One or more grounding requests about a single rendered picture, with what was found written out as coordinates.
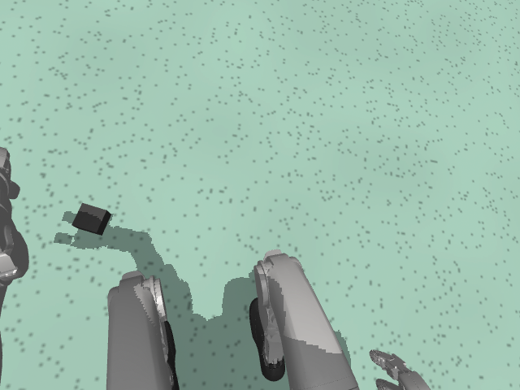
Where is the right robot foot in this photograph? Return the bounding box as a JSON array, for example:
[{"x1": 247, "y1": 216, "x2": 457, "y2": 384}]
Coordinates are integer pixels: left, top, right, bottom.
[{"x1": 249, "y1": 298, "x2": 285, "y2": 381}]

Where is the left robot arm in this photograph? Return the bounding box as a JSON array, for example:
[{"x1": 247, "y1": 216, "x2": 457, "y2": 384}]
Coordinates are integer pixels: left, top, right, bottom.
[{"x1": 0, "y1": 147, "x2": 29, "y2": 383}]

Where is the right robot hand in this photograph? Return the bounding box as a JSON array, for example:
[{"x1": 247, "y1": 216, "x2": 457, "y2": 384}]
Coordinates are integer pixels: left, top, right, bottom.
[{"x1": 370, "y1": 349, "x2": 431, "y2": 390}]

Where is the left robot foot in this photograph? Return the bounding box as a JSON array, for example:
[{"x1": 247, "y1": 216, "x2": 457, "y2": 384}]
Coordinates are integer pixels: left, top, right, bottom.
[{"x1": 164, "y1": 321, "x2": 180, "y2": 390}]

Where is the small box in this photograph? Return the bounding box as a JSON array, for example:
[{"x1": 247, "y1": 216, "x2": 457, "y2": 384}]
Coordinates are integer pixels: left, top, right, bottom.
[{"x1": 72, "y1": 203, "x2": 111, "y2": 236}]

